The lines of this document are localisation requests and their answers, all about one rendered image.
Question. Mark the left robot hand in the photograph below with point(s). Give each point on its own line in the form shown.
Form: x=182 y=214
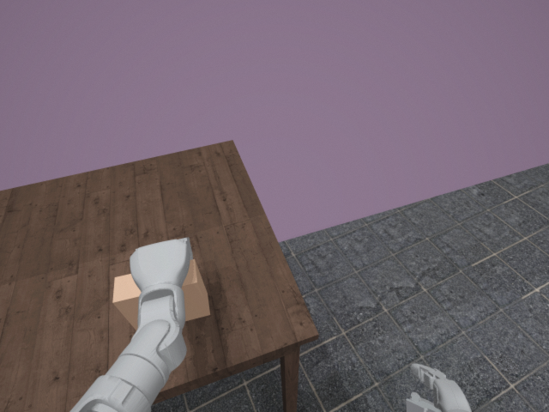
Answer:
x=163 y=262

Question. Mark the table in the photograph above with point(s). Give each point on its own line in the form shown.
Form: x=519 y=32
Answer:
x=63 y=241

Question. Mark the sponge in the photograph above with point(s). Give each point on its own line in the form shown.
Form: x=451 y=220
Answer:
x=126 y=296

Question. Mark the left robot forearm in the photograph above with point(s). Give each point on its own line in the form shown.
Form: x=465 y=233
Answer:
x=141 y=371

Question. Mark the right robot hand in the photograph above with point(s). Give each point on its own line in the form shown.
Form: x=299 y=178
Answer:
x=447 y=393

